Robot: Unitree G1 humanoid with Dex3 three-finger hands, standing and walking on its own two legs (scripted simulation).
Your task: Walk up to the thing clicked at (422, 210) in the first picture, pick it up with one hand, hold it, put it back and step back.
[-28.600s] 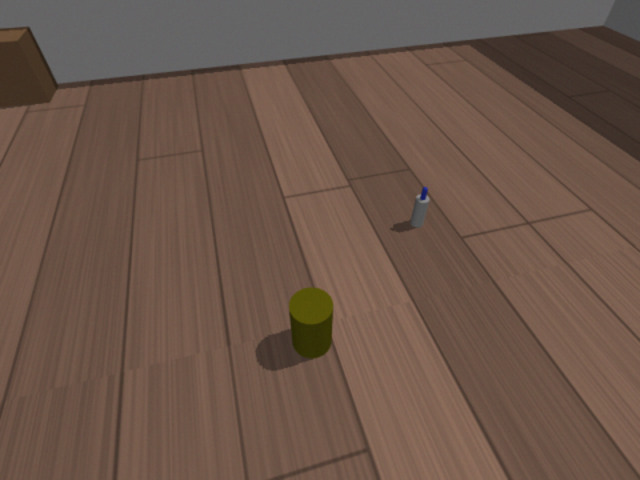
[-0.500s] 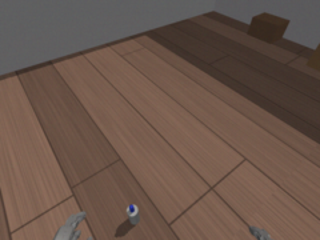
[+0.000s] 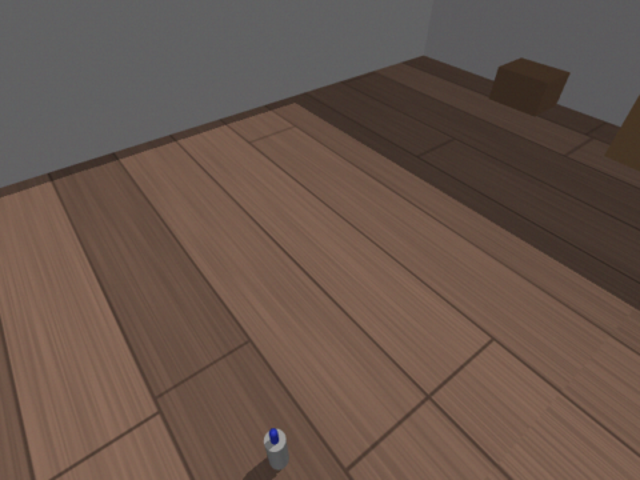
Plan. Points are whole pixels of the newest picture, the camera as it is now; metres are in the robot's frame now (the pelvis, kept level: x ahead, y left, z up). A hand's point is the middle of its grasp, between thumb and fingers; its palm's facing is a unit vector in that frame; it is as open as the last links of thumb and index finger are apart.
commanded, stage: stand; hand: left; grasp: from the side
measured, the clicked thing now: (276, 446) +0.41 +0.15 -0.67
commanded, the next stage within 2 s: step back in 1.54 s
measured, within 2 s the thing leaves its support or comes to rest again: neither
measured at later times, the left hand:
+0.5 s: hand out of the picture +0.04 +0.23 -0.16, palm faces -0.01 -0.94 -0.34, open 7.4 cm
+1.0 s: hand out of the picture +0.09 +0.22 -0.15, palm faces -0.02 -0.94 -0.34, open 7.4 cm
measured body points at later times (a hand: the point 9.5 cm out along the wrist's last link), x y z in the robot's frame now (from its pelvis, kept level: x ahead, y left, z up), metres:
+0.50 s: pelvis +0.00 -0.01 +0.01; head +0.00 -0.02 +0.45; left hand +0.04 +0.28 -0.13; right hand +0.05 -0.31 -0.14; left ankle +0.02 +0.11 -0.74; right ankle +0.03 -0.15 -0.74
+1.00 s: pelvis +0.01 -0.03 +0.01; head +0.02 -0.04 +0.46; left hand +0.09 +0.27 -0.12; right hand +0.08 -0.32 -0.13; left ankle +0.02 +0.11 -0.74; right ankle +0.03 -0.15 -0.74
